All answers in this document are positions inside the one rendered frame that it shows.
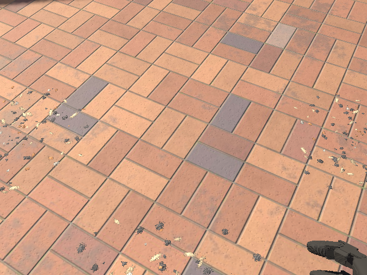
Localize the right robot hand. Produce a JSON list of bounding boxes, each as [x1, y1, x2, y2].
[[307, 240, 367, 275]]

